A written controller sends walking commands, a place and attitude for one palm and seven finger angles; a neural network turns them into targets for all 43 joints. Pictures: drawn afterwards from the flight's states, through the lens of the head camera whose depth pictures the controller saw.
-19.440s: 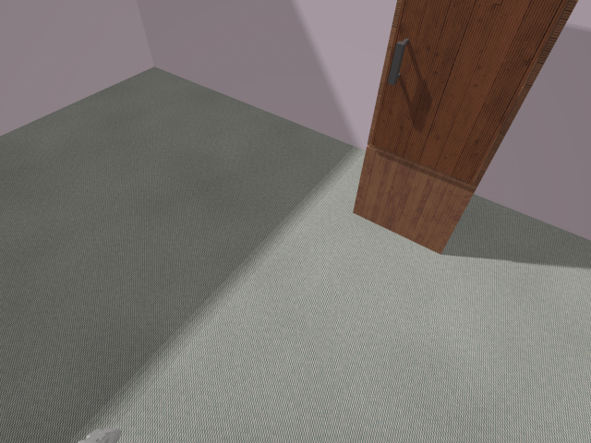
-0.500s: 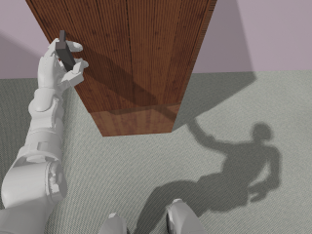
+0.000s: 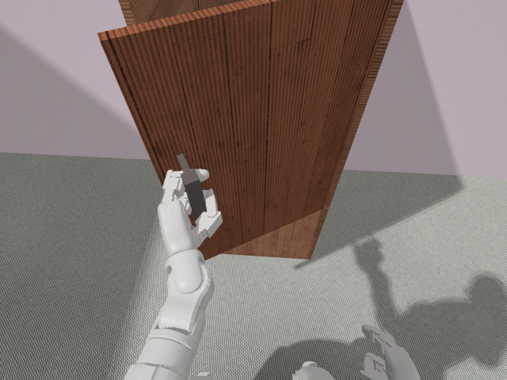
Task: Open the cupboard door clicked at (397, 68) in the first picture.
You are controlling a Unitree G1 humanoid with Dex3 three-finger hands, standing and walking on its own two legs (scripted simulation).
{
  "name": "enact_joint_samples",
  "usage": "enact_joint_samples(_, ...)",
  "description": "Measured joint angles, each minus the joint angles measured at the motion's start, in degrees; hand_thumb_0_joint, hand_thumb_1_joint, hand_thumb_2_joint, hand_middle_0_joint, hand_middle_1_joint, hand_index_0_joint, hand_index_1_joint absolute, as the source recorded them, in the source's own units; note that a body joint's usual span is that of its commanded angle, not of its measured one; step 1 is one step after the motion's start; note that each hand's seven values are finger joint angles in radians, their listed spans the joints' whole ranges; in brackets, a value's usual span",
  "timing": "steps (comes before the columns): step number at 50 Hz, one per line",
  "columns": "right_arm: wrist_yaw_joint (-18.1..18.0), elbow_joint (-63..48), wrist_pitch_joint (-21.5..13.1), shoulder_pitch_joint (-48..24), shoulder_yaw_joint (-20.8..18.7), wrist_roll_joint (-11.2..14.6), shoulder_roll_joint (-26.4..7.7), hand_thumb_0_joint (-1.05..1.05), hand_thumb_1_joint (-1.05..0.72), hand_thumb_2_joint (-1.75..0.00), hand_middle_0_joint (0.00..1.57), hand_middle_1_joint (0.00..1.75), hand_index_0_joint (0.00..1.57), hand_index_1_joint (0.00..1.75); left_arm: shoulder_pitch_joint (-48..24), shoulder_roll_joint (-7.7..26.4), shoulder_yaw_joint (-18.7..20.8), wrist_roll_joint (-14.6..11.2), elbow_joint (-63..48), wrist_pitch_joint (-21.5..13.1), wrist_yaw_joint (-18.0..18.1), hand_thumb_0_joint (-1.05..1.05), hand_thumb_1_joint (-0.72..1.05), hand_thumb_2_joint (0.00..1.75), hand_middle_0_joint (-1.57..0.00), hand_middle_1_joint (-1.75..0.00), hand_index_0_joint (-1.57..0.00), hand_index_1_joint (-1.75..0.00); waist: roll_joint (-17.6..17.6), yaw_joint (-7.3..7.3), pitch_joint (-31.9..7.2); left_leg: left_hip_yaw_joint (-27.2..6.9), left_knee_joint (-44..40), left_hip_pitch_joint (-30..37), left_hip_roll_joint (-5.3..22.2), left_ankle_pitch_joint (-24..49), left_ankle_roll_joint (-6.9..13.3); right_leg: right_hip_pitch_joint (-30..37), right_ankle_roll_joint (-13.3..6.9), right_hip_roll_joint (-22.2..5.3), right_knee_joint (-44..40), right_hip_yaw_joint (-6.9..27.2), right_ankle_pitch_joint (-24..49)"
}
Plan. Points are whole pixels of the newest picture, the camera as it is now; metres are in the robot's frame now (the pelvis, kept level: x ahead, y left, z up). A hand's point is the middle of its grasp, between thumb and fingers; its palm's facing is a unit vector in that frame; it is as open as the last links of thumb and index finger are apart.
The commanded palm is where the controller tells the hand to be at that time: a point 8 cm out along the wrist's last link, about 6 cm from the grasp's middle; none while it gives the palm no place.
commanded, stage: pull the door open along its arc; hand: left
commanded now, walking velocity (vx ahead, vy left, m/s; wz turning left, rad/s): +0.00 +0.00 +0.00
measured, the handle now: (192, 190) +0.41 +0.11 +0.05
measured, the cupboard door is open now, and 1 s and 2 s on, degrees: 30 41 44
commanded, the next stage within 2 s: open thumb and fingers to let go in 0.30 s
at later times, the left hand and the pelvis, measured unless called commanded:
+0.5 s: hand (245, 247) +0.30 +0.02 +0.06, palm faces +0.29 -0.96 -0.04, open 6.1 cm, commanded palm +0.26 +0.07 +0.05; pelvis -0.01 -0.03 +0.00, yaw +2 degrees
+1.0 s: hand (232, 244) +0.31 +0.04 +0.06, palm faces +0.31 -0.95 -0.01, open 13.6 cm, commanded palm +0.26 +0.07 +0.05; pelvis -0.02 -0.01 +0.00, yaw +2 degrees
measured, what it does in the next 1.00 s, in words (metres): stands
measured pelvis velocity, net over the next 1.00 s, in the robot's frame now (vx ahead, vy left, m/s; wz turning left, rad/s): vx -0.02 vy -0.01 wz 0.03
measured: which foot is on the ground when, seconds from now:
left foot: down 0.00-1.00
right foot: down 0.00-1.00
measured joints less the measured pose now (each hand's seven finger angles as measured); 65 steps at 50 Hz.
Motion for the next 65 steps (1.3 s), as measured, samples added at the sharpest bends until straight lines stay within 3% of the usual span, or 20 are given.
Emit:
enact_joint_samples(6,-0.98,1.05,-0.22,-0.84,0.07,-0.60,0.77,0.00,-0.91,-0.90,0.21,0.30,0.20,0.30,4.63,-1.27,-4.66,1.69,-2.80,0.98,3.20,0.01,0.69,0.74,-0.38,-1.35,-0.39,-1.34,-0.16,0.71,0.30,-0.90,-0.94,2.06,0.09,0.38,-0.81,1.97,-0.83,0.02,0.00,-0.93,-0.45)
enact_joint_samples(20,-1.12,1.76,-2.29,-1.35,-0.50,-0.18,0.05,0.01,-0.91,-0.90,0.20,0.30,0.20,0.30,15.41,1.34,-15.36,1.87,-12.17,3.24,3.84,0.03,0.68,0.72,-0.38,-1.34,-0.38,-1.35,0.62,0.18,1.28,-2.32,-2.12,4.97,0.56,0.86,-1.90,4.90,-2.22,0.39,-0.17,-2.43,-0.97)
enact_joint_samples(32,-2.35,3.88,-2.83,-3.49,-0.24,-0.67,-0.11,0.01,-0.91,-0.90,0.20,0.30,0.20,0.30,7.26,-0.70,-10.24,1.31,-6.78,3.16,6.04,0.02,0.48,0.72,-0.38,-1.32,-0.37,-1.31,0.85,1.80,1.71,-3.03,-0.53,2.13,-0.29,1.62,-1.89,2.29,-2.33,-0.42,1.69,-2.90,-0.66)
enact_joint_samples(40,-2.29,4.17,-3.00,-2.20,-0.37,-0.42,-0.20,0.01,-0.91,-0.90,0.21,0.30,0.20,0.30,6.28,-0.74,-11.33,1.48,-5.09,2.32,4.81,0.01,0.07,0.54,-0.34,-1.26,-0.33,-1.26,0.75,1.64,1.60,-2.76,0.38,1.41,-0.51,1.47,-1.65,1.76,-1.87,-0.61,2.00,-2.55,-0.40)
enact_joint_samples(47,-2.19,4.05,-2.85,-1.16,-0.47,-0.40,-0.25,0.01,-0.91,-0.90,0.20,0.30,0.20,0.30,6.02,-0.76,-11.53,1.39,-4.80,2.85,5.92,0.01,-0.30,0.38,-0.31,-1.20,-0.31,-1.19,0.49,1.24,1.47,-2.09,0.61,1.65,-0.60,1.37,-1.16,2.04,-1.29,-0.63,1.62,-1.86,0.03)
enact_joint_samples(54,-1.78,4.02,-3.02,-1.20,-0.31,-0.40,-0.12,0.01,-0.91,-0.90,0.20,0.30,0.20,0.30,6.39,-0.64,-12.23,2.08,-5.14,2.89,6.75,0.00,-0.45,0.32,-0.28,-0.98,-0.26,-0.98,0.31,1.21,1.49,-2.03,1.18,1.51,-0.72,1.22,-0.65,2.35,-0.78,-0.73,1.26,-1.78,0.40)
enact_joint_samples(65,-1.60,4.03,-2.91,-3.08,0.31,-0.31,0.56,0.01,-0.90,-0.90,0.21,0.30,0.20,0.30,3.93,-0.84,-14.48,2.25,-3.67,3.72,7.18,-0.01,-0.49,0.30,-0.25,-0.55,-0.22,-0.55,0.51,1.39,2.01,-1.94,2.51,0.51,-1.05,1.01,-0.14,1.69,-0.30,-1.01,1.88,-1.60,0.56)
